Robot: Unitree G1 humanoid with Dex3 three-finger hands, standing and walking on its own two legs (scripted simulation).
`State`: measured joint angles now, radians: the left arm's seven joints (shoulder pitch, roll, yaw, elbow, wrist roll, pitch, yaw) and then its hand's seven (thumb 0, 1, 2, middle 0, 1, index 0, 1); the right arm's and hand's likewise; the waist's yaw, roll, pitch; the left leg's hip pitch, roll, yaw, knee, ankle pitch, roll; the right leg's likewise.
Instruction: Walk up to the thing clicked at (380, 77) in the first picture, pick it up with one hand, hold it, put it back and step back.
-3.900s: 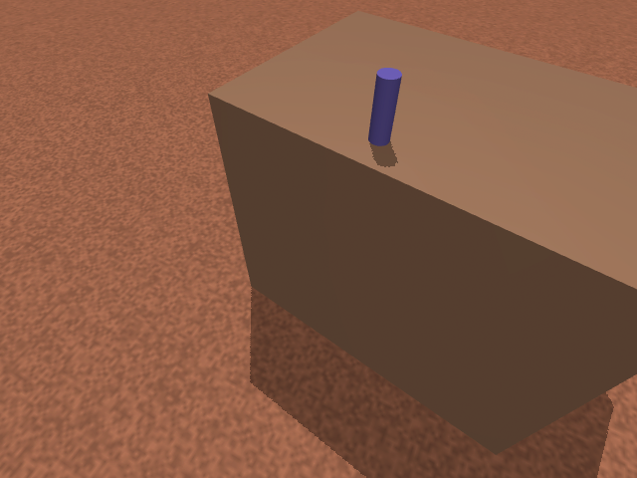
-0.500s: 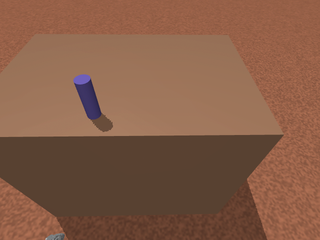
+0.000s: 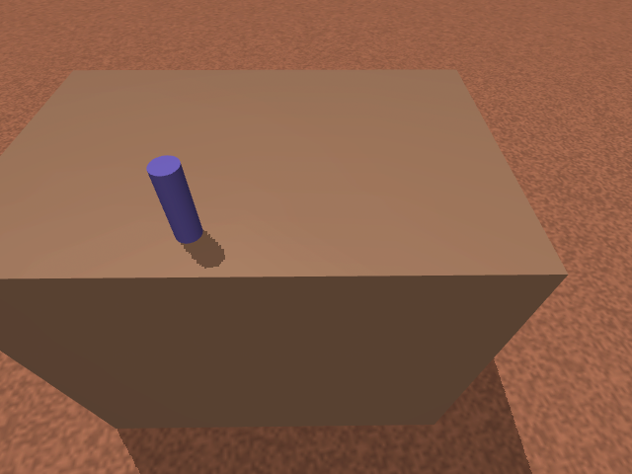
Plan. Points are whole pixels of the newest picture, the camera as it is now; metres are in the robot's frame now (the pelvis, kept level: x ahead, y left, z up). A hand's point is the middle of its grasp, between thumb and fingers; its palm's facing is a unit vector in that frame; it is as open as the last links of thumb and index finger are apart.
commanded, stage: walk up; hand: left
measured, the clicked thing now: (177, 202) +0.45 +0.21 +0.09
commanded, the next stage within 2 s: stand in 0.40 s
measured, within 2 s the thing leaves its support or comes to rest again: neither
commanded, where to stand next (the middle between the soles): +0.06 +0.00 m, yaw +1 degrees
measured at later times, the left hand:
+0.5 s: hand out of the picture +0.09 +0.25 -0.15, palm faces -0.01 -0.94 -0.34, open 7.4 cm
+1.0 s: hand out of the picture +0.05 +0.25 -0.15, palm faces -0.02 -0.94 -0.34, open 7.4 cm
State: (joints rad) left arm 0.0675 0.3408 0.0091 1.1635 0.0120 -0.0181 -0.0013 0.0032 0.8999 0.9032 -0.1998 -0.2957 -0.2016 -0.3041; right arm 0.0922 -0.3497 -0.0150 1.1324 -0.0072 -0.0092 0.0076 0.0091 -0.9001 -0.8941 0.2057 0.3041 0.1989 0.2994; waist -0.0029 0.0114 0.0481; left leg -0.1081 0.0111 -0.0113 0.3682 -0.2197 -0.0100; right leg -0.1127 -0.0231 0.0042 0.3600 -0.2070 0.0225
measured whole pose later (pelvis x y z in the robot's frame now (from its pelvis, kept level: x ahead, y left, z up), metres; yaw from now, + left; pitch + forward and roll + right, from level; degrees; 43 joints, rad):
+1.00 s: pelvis -0.01 -0.01 +0.00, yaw +0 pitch -3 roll +0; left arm 0.11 0.34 0.00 1.15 0.01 -0.01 -0.01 0.00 0.90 0.90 -0.20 -0.30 -0.20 -0.30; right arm 0.10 -0.35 0.00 1.13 -0.01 -0.01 0.01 0.01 -0.90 -0.89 0.21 0.30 0.20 0.30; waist 0.00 0.01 0.05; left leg -0.10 0.02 -0.02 0.32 -0.17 -0.02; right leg -0.11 -0.02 0.00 0.31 -0.16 0.02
